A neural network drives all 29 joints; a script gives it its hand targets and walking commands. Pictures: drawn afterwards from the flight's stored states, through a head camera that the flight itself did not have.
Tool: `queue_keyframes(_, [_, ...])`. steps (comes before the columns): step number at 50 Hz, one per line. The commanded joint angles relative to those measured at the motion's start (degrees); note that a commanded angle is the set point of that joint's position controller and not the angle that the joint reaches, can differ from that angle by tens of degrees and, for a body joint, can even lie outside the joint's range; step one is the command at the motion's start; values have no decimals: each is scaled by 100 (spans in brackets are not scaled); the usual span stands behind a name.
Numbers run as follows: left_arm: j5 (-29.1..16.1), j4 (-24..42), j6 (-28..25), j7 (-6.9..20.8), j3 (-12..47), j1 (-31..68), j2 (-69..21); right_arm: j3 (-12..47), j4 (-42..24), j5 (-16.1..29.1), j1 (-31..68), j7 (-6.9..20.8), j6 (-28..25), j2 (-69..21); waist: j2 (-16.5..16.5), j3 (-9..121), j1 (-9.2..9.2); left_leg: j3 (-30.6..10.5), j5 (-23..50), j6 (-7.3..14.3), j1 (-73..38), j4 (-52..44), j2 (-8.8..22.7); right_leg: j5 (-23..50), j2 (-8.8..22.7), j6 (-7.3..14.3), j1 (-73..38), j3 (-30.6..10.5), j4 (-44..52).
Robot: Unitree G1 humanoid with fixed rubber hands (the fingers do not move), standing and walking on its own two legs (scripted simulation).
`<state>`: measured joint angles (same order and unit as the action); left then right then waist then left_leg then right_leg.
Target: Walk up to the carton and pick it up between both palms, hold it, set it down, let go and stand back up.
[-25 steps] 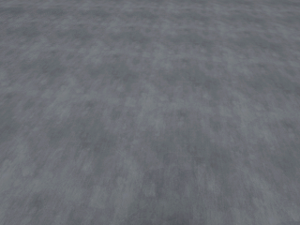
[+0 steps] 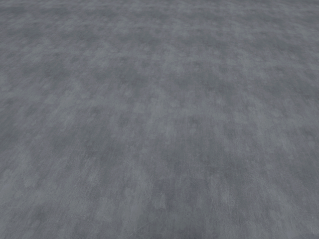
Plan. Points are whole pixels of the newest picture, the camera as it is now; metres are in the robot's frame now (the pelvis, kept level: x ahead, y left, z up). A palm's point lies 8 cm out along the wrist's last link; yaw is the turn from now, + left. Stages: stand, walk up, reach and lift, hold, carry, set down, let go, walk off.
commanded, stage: stand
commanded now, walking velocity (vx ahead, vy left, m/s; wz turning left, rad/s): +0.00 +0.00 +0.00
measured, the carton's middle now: out of the picture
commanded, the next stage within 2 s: walk up in 0.56 s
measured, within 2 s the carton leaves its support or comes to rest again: neither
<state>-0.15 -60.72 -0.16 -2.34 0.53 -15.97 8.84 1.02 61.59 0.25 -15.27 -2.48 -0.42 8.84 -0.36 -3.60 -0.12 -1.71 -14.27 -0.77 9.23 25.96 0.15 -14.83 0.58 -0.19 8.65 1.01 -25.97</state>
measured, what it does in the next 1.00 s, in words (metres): stands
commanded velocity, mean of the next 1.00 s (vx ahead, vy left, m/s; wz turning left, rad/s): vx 0.00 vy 0.00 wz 0.00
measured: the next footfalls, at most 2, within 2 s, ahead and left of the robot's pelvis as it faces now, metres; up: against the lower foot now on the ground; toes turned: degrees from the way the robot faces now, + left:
left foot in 1.40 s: +0.01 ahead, -0.01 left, +0.00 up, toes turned -26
right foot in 1.88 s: -0.25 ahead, -0.22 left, +0.00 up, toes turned -58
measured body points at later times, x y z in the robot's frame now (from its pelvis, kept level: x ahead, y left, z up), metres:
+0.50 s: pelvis +0.00 +0.00 +0.00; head +0.01 +0.00 +0.45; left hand +0.01 +0.22 -0.16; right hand +0.01 -0.22 -0.16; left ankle +0.00 +0.13 -0.74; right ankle -0.01 -0.12 -0.74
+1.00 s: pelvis -0.04 -0.02 -0.03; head +0.01 -0.04 +0.42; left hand +0.07 +0.24 -0.16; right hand +0.03 -0.29 -0.17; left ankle +0.00 +0.13 -0.74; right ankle -0.03 -0.13 -0.72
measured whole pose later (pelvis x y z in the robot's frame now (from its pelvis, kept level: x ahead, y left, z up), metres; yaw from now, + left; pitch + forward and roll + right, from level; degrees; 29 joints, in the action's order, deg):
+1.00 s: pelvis -0.04 -0.02 -0.03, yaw -11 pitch -1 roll +4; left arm 2.5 -54.0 4.0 -0.3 -3.4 -10.0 15.6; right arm -2.8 57.7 -3.1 -4.3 -4.4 -0.3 12.1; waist -2.9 -7.9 -1.6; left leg 8.9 -19.2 -1.1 16.8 38.1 4.0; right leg -28.2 4.5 -1.5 27.3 -0.2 -56.1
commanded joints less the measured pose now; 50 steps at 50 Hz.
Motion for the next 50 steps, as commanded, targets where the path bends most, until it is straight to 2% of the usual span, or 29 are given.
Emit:
queue_keyframes(1, [4,199,-82,-48,-138,-400,752,-142,-221,2,-423,-49,-81,788,-20,-129,4,-417,849,135,270,-560,532,834,547,84,104,-489,605])
queue_keyframes(8, [7,167,-85,-53,-138,-413,734,-145,-188,-2,-397,-53,-87,762,115,-70,-2,-372,914,132,200,-562,531,891,564,90,72,-504,623])
queue_keyframes(18, [-2,123,-94,-57,-119,-414,701,-135,-129,-3,-417,-59,-87,739,-33,-118,6,-394,966,121,195,-574,547,936,553,83,90,-465,642])
queue_keyframes(26, [4,95,-88,-62,-114,-469,676,-132,-104,-5,-404,-64,-81,731,149,-187,-8,-382,899,118,265,-602,544,867,560,80,90,-481,661])
queue_keyframes(32, [-13,105,-114,-64,-109,-441,696,-133,-89,-5,-445,-65,-100,717,-13,33,9,-354,1226,117,38,-512,564,1192,564,85,33,-451,607])
queue_keyframes(33, [-1,101,-111,-64,-114,-469,682,-135,-99,-11,-421,-69,-100,721,74,-1,-4,-348,1198,131,70,-520,566,1174,568,91,11,-464,608])
queue_keyframes(37, [5,74,-88,-69,-114,-466,679,-142,-89,14,-438,-73,-93,713,88,-80,4,-363,1038,119,166,-587,553,1005,554,68,30,-473,628])
queue_keyframes(38, [32,659,-17,-33,-445,385,1509,-550,-586,-206,723,-166,-130,1421,5,-121,-140,139,1601,431,-54,245,504,2539,324,199,1137,-674,-135])
queue_keyframes(39, [90,759,8,-2,-449,469,1502,-571,-597,-251,594,-195,-136,1555,-33,235,-93,82,1522,659,-383,612,623,2752,349,278,1514,-681,-513])
queue_keyframes(40, [116,869,36,17,-457,449,1420,-584,-543,-254,336,-205,-111,1480,3,426,-5,-108,1354,875,-530,673,826,2578,297,332,1779,-716,-826])
queue_keyframes(41, [149,976,65,25,-447,545,1346,-602,-486,-235,1,-210,-94,1483,262,576,179,-571,1378,1182,-552,348,1298,2129,93,281,1908,-528,-1532])
queue_keyframes(42, [228,1106,104,34,-402,709,1086,-661,-483,-218,-131,-230,-97,1641,1010,610,379,-1347,1919,1753,-442,-432,2263,-281,-118,80,2197,-153,-2516])
queue_keyframes(43, [370,1195,181,22,-427,826,1035,-676,-489,-221,-107,-254,-98,1746,1015,569,430,-1780,2220,2209,-338,-790,2934,-1581,206,-80,2497,-263,-3395])
queue_keyframes(44, [433,1190,254,43,-452,696,1050,-706,-510,-260,103,-294,-84,1778,793,524,298,-1687,2314,2352,-261,-743,3090,-1679,489,-141,2616,-435,-3786])
queue_keyframes(46, [353,1173,319,144,-492,384,1121,-699,-664,-333,758,-321,-78,1810,879,455,-24,-1306,2418,2262,-161,-429,3026,-1647,875,-149,2529,-789,-3698])
queue_keyframes(47, [284,1114,324,195,-512,196,1145,-684,-714,-368,1038,-311,-79,1766,898,485,-178,-1027,2493,2110,-206,-118,2880,-1529,995,-154,2439,-829,-3357])
queue_keyframes(49, [205,1061,327,281,-515,85,1149,-658,-822,-385,1378,-244,-60,1736,1113,662,-271,-535,2400,1808,-195,339,2579,-1296,954,-122,2007,-560,-2582])
queue_keyframes(50, [184,1048,312,331,-527,-5,1137,-671,-879,-364,1518,-192,-42,1751,1166,781,-307,-209,2223,1649,3,634,2412,-1018,876,-34,1504,-341,-2098])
